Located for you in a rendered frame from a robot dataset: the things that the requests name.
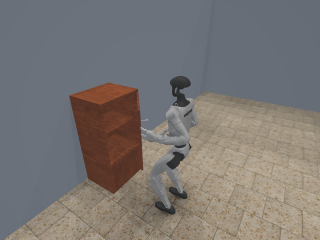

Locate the left robot thigh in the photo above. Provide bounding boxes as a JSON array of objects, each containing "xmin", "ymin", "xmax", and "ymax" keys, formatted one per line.
[{"xmin": 149, "ymin": 153, "xmax": 182, "ymax": 183}]

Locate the handle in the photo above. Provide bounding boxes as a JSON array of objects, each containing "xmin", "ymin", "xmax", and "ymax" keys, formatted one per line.
[{"xmin": 140, "ymin": 119, "xmax": 149, "ymax": 133}]

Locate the left robot hand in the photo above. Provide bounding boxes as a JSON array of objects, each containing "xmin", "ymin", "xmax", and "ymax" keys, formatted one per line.
[{"xmin": 140, "ymin": 127, "xmax": 166, "ymax": 142}]

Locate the robot left upper arm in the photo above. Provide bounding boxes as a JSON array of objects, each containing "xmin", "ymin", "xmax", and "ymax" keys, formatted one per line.
[{"xmin": 165, "ymin": 106, "xmax": 191, "ymax": 145}]

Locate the cupboard door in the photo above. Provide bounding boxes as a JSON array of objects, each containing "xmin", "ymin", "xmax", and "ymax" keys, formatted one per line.
[{"xmin": 136, "ymin": 92, "xmax": 143, "ymax": 171}]

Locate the robot right upper arm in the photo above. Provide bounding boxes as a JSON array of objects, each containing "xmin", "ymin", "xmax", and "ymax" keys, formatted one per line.
[{"xmin": 186, "ymin": 98, "xmax": 199, "ymax": 127}]

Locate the right robot hand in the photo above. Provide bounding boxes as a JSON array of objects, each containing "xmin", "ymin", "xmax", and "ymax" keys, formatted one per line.
[{"xmin": 162, "ymin": 128, "xmax": 170, "ymax": 137}]

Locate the left robot forearm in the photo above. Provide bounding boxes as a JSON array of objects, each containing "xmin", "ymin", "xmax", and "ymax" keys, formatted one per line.
[{"xmin": 155, "ymin": 134, "xmax": 187, "ymax": 146}]

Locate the robot head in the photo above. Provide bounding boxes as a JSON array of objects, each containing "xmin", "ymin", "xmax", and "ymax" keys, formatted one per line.
[{"xmin": 170, "ymin": 76, "xmax": 191, "ymax": 107}]

